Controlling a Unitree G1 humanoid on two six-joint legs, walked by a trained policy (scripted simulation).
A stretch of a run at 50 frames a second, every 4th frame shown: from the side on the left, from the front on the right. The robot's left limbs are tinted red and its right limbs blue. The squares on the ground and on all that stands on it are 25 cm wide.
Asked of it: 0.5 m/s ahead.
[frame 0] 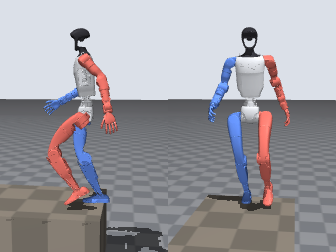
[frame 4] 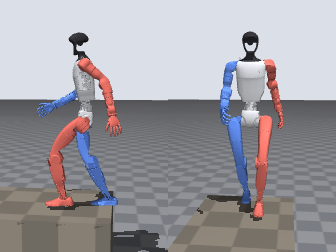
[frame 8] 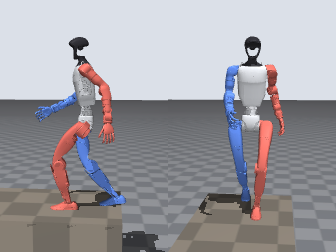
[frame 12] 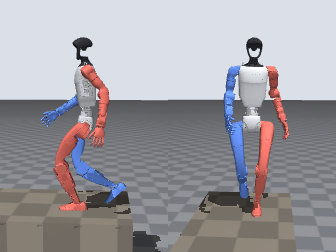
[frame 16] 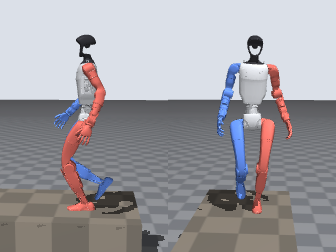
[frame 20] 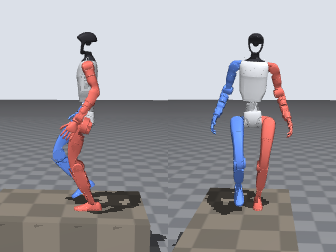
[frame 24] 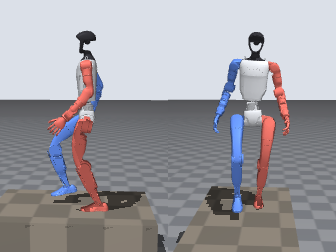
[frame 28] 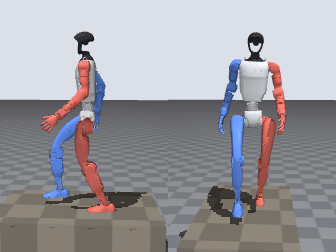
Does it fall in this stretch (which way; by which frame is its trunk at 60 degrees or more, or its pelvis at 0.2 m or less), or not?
no
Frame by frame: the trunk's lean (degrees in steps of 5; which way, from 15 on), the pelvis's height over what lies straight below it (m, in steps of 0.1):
0: 5, 0.8
4: 5, 0.7
8: 5, 0.7
12: 5, 0.7
16: 5, 0.7
20: 5, 0.8
24: 5, 0.8
28: 5, 0.8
